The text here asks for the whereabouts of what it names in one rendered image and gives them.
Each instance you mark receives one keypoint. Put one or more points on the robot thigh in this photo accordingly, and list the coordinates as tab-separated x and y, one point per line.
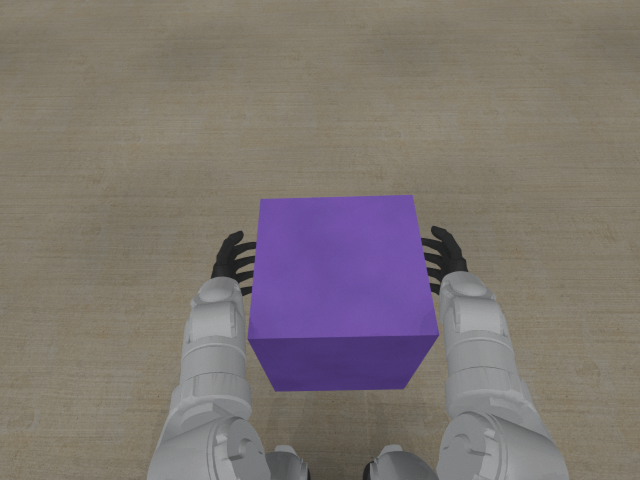
401	465
286	466

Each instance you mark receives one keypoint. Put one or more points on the robot right thigh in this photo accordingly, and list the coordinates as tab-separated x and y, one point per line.
401	465

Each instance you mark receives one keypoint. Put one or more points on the carton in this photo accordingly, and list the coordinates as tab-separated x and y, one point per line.
341	298

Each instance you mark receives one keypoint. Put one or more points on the left robot upper arm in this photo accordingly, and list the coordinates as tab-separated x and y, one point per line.
226	448

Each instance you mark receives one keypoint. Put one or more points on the robot right hand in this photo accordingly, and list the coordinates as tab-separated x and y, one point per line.
451	259

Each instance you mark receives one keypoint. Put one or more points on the robot left thigh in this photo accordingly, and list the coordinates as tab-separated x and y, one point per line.
286	466

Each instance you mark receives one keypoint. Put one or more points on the robot right forearm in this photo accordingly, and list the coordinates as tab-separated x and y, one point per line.
479	353

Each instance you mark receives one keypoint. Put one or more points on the right robot upper arm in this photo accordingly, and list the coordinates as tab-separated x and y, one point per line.
478	445

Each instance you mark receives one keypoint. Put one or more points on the robot left forearm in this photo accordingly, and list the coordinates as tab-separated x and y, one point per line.
213	375

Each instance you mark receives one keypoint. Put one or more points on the robot left hand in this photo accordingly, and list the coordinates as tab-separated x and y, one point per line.
226	265

